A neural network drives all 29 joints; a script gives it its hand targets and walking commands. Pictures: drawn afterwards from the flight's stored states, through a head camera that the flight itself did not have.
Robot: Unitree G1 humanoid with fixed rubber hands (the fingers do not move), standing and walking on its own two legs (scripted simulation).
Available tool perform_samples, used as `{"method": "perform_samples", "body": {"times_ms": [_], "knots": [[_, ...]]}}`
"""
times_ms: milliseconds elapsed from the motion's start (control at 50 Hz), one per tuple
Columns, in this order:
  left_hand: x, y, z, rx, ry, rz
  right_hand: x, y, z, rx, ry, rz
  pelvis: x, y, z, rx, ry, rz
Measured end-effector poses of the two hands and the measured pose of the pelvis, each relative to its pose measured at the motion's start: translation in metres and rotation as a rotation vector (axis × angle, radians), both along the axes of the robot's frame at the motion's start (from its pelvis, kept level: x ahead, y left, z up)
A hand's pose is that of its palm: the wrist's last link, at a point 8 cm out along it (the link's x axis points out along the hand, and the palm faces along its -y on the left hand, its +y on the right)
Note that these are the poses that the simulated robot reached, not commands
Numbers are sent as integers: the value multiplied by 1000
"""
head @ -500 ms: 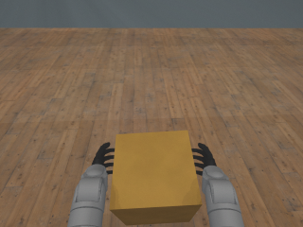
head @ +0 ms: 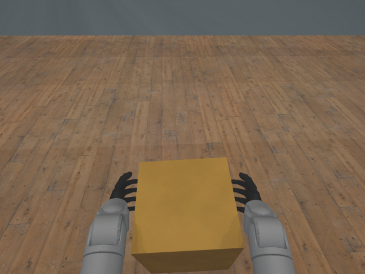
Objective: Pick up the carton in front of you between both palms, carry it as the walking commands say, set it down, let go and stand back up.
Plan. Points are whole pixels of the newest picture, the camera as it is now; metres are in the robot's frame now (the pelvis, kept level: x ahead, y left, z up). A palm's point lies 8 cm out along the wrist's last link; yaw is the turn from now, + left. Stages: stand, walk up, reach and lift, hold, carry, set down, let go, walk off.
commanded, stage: carry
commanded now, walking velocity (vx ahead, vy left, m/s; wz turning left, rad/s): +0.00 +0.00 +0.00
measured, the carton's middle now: (186, 219) +0.31 +0.00 -0.06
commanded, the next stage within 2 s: hold in 0.18 s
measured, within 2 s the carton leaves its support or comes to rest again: neither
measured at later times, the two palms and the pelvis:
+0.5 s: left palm (101, 220) +0.25 +0.17 +0.05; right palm (241, 206) +0.29 -0.12 +0.04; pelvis -0.02 -0.01 +0.01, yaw +7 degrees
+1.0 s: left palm (120, 215) +0.26 +0.14 +0.06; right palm (258, 202) +0.30 -0.16 +0.05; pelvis -0.01 -0.05 +0.01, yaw +8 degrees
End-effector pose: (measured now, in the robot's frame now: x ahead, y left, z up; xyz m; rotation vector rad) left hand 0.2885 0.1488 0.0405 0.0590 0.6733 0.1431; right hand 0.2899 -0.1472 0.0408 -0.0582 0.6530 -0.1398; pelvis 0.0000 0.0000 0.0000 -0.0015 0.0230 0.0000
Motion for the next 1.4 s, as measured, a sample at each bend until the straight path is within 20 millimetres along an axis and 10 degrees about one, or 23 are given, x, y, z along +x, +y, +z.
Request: {"method": "perform_samples", "body": {"times_ms": [440,1080,1240,1400], "knots": [[-38,28,5,14,2,119,-4,29,1,7,4,145,-13,-8,11,4,-127,104],[-27,-14,13,10,-3,136,13,-13,4,73,5,137,-14,-55,10,15,-148,138],[-5,-17,-12,25,21,162,37,-12,-23,91,24,101,-21,-51,0,12,-93,143],[15,-27,-86,44,44,127,53,-23,-101,38,42,125,-35,-43,-21,19,135,118]]}}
